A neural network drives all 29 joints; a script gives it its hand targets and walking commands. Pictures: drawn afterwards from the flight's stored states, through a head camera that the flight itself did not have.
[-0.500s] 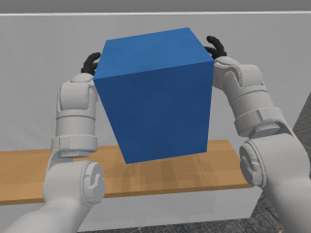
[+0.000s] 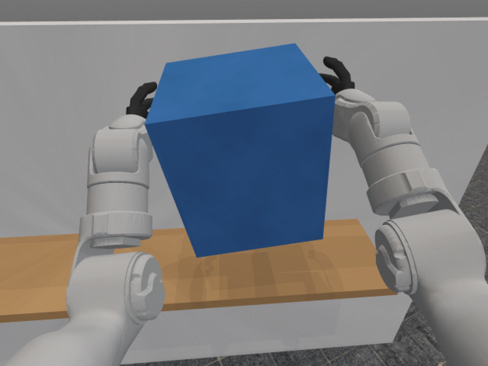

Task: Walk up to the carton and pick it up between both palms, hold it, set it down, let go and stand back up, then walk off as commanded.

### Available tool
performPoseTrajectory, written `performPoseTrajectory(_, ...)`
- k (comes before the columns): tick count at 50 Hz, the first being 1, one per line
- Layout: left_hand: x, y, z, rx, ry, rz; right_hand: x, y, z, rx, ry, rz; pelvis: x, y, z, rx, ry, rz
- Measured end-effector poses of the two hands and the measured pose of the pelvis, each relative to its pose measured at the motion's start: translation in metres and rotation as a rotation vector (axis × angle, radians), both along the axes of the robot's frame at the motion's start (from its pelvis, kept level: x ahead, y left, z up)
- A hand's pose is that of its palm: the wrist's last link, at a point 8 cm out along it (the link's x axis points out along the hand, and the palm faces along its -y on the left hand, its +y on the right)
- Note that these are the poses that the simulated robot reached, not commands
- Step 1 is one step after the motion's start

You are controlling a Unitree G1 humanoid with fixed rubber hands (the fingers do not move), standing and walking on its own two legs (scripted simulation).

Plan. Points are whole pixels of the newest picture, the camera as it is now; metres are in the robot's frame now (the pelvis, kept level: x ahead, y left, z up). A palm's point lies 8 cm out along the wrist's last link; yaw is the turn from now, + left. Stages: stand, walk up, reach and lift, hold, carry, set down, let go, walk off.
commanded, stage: hold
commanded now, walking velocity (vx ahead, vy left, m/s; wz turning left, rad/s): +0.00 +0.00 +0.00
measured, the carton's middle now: (245, 151) +0.38 -0.02 +0.26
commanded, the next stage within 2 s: none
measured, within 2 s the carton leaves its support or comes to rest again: neither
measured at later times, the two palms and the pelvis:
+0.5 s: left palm (138, 129) +0.37 +0.14 +0.31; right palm (339, 105) +0.37 -0.16 +0.34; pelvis +0.00 +0.00 +0.00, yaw +0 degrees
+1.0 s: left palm (137, 129) +0.37 +0.14 +0.31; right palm (338, 105) +0.36 -0.16 +0.34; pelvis +0.00 +0.00 +0.00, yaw +0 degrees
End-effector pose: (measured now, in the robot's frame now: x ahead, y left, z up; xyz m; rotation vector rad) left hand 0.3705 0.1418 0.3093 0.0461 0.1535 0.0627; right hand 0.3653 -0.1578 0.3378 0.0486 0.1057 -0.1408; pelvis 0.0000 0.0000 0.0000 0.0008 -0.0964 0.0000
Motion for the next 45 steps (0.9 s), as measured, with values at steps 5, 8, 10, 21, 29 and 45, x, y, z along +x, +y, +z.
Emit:
performPoseTrajectory(5,0.004,-0.014,-0.001,0.009,0.005,-0.026,-0.004,-0.013,0.000,-0.004,0.005,-0.026,0.000,0.000,0.000,0.000,0.001,0.001)
performPoseTrajectory(8,0.000,-0.006,-0.002,0.012,0.006,-0.004,-0.001,-0.006,0.000,-0.024,0.006,-0.003,0.000,-0.001,0.000,0.000,0.000,0.001)
performPoseTrajectory(10,-0.003,0.003,-0.002,0.010,0.005,0.021,0.003,0.004,0.001,-0.034,0.006,0.022,0.000,-0.001,0.000,0.000,0.000,0.001)
performPoseTrajectory(21,-0.009,0.022,0.000,-0.005,-0.003,0.053,0.006,0.022,0.001,-0.012,-0.001,0.053,-0.001,0.000,0.000,0.000,-0.001,0.000)
performPoseTrajectory(29,0.004,-0.013,-0.001,0.007,0.003,-0.029,-0.004,-0.013,-0.001,0.002,0.005,-0.029,0.000,-0.001,0.000,0.000,0.000,0.000)
performPoseTrajectory(45,-0.012,0.027,0.000,-0.005,-0.003,0.067,0.007,0.027,0.001,-0.021,0.000,0.067,-0.002,-0.001,0.000,-0.001,-0.002,0.000)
